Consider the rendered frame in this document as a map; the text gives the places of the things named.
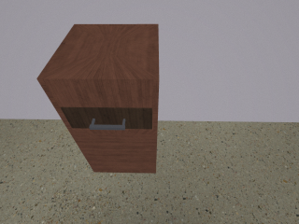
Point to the drawer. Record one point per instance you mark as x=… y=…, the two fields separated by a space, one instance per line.
x=136 y=118

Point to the handle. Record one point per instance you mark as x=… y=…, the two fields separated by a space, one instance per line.
x=112 y=127

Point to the cabinet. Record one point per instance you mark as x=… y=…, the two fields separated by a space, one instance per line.
x=108 y=65

